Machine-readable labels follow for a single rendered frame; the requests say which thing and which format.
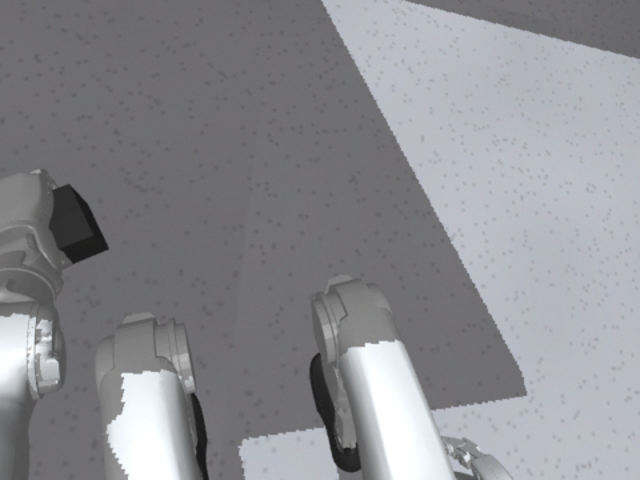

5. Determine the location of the right robot foot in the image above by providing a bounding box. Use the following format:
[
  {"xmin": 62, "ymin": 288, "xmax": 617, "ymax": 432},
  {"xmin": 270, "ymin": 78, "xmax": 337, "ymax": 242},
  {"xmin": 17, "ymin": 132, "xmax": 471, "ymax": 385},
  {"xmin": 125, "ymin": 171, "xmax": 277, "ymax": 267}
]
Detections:
[{"xmin": 310, "ymin": 352, "xmax": 361, "ymax": 472}]

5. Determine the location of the left robot foot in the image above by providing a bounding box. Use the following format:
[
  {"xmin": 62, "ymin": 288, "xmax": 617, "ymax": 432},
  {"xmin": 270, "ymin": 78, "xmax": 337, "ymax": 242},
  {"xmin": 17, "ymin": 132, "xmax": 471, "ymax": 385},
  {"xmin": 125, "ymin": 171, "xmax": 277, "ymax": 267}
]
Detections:
[{"xmin": 191, "ymin": 393, "xmax": 209, "ymax": 480}]

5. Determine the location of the left robot arm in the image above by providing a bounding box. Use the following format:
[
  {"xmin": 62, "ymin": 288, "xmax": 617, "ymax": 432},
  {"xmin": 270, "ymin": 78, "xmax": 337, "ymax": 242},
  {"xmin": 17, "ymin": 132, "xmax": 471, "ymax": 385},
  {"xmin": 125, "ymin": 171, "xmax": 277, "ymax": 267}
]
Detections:
[{"xmin": 0, "ymin": 220, "xmax": 67, "ymax": 480}]

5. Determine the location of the cube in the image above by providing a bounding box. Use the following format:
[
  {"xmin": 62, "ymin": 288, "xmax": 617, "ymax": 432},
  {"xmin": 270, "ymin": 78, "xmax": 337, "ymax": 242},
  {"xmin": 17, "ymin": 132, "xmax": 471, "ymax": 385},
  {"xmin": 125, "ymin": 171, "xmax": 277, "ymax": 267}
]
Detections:
[{"xmin": 49, "ymin": 184, "xmax": 109, "ymax": 264}]

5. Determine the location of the left robot hand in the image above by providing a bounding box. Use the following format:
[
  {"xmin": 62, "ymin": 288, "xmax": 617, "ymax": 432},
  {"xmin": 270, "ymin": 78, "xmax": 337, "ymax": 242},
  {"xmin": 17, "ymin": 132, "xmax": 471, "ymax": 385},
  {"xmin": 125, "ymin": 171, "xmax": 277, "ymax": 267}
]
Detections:
[{"xmin": 0, "ymin": 169, "xmax": 73, "ymax": 270}]

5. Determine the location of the right robot hand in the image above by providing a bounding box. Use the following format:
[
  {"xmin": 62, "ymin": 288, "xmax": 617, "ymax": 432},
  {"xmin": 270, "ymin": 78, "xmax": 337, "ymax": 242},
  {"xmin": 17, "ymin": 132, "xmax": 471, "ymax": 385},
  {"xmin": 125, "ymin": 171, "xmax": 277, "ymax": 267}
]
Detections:
[{"xmin": 441, "ymin": 436, "xmax": 514, "ymax": 480}]

